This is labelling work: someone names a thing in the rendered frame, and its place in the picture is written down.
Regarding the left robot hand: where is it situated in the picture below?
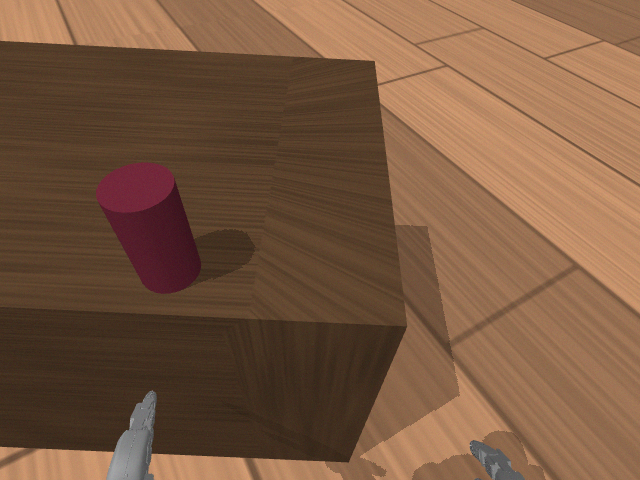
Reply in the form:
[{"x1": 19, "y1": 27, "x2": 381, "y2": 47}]
[{"x1": 106, "y1": 391, "x2": 157, "y2": 480}]

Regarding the can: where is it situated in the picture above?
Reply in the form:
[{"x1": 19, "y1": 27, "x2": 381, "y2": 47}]
[{"x1": 96, "y1": 162, "x2": 201, "y2": 294}]

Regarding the right robot hand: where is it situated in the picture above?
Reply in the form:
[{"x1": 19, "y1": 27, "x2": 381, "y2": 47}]
[{"x1": 470, "y1": 440, "x2": 525, "y2": 480}]

